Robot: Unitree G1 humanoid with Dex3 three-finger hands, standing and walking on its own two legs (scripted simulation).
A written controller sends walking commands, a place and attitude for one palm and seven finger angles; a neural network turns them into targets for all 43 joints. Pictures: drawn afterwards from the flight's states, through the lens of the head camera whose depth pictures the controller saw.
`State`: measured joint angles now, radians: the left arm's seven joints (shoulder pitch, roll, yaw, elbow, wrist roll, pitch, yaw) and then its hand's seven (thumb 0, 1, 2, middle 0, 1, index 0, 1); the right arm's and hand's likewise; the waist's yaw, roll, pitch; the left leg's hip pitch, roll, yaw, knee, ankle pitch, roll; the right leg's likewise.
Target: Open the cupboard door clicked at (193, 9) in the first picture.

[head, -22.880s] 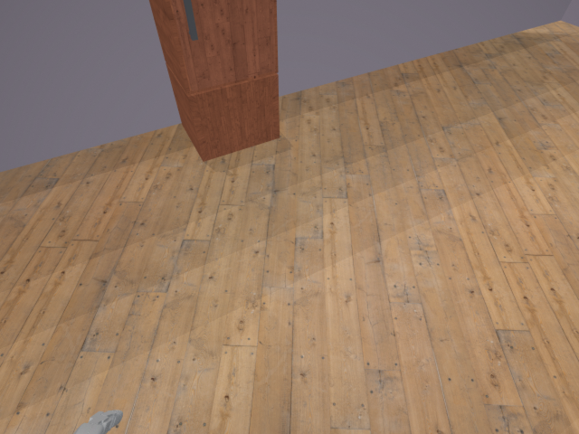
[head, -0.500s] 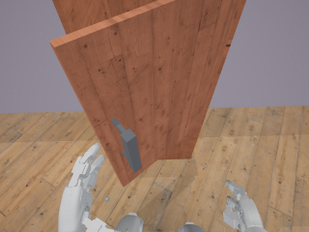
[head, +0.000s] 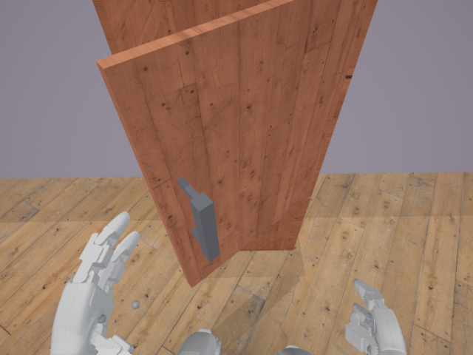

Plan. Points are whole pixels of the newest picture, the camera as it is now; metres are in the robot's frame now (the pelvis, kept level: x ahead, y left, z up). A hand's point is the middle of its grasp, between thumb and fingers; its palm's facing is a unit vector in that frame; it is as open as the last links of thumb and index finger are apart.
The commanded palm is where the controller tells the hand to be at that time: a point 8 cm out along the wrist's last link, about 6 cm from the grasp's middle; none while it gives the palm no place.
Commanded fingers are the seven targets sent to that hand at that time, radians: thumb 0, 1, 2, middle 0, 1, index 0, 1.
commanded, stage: draw the hand back to the body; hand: left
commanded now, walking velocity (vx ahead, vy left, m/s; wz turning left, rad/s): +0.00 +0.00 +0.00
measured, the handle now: (198, 221) +0.31 +0.09 +0.07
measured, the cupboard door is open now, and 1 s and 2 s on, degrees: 39 39 39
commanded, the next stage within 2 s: step back with the hand held close in 1.40 s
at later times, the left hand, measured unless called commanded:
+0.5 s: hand (66, 273) +0.19 +0.21 +0.16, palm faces +0.17 -0.93 -0.31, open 15.1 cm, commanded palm +0.15 +0.27 +0.19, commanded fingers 0.00 0.03 0.52 -0.17 -0.30 -0.17 -0.30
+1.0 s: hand out of the picture +0.22 +0.28 +0.25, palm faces +0.42 -0.81 -0.41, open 9.4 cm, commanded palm +0.17 +0.32 +0.27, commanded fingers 0.00 0.90 0.90 -0.20 -0.30 -0.20 -0.30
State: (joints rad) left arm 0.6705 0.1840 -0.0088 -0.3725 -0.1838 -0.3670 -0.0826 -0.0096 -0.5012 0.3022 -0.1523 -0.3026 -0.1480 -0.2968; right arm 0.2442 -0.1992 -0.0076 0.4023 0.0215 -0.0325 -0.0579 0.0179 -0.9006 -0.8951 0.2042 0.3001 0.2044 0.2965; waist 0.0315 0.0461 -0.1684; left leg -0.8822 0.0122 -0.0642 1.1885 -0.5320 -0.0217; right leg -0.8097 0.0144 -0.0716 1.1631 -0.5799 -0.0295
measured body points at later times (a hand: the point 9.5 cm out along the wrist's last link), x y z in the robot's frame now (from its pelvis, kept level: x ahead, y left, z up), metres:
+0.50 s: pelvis +0.02 +0.03 +0.05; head +0.01 +0.02 +0.50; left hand +0.17 +0.26 +0.18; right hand +0.20 -0.20 -0.01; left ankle +0.03 +0.13 -0.65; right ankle +0.00 -0.10 -0.65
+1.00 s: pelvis +0.03 +0.03 +0.09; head +0.01 +0.01 +0.54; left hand +0.19 +0.32 +0.27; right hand +0.22 -0.19 +0.01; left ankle +0.03 +0.13 -0.65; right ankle +0.00 -0.10 -0.65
